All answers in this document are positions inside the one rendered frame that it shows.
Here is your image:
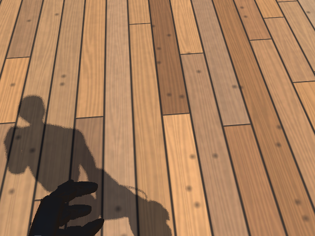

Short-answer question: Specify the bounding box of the robot left hand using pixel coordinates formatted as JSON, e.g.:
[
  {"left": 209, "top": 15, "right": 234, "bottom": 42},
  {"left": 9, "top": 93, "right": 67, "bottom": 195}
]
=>
[{"left": 29, "top": 179, "right": 104, "bottom": 236}]

